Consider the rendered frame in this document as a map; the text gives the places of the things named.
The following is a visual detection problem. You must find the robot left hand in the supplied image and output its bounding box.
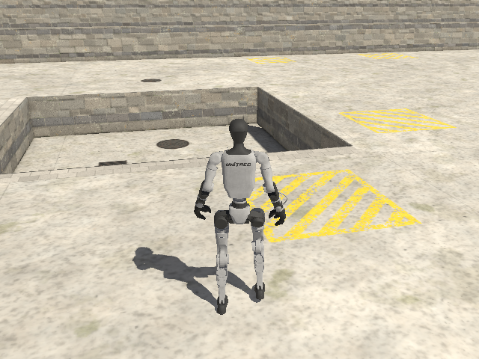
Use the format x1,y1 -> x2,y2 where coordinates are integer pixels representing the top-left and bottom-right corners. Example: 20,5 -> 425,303
194,205 -> 211,220

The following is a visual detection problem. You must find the robot right foot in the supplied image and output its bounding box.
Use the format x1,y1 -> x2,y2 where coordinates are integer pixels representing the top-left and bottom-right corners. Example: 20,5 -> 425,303
254,282 -> 265,300

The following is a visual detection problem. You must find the robot left forearm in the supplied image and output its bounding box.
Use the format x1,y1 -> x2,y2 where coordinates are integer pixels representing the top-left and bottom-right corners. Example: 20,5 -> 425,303
195,181 -> 209,208

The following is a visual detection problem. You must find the left robot upper arm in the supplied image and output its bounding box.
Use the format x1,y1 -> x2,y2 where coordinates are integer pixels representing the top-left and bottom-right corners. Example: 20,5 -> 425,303
202,151 -> 223,192

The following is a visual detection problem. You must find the robot right forearm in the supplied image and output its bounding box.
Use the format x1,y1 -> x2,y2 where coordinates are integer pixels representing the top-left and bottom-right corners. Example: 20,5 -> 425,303
268,182 -> 284,212

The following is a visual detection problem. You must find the robot right hand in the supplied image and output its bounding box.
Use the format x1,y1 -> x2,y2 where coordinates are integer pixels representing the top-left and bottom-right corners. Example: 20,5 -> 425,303
269,209 -> 286,226

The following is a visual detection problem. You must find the right robot thigh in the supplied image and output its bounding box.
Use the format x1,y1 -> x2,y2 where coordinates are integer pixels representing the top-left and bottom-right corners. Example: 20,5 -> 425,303
249,208 -> 265,254

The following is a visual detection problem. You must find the right robot upper arm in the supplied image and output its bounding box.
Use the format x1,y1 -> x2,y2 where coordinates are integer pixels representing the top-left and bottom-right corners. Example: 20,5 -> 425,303
254,151 -> 275,194

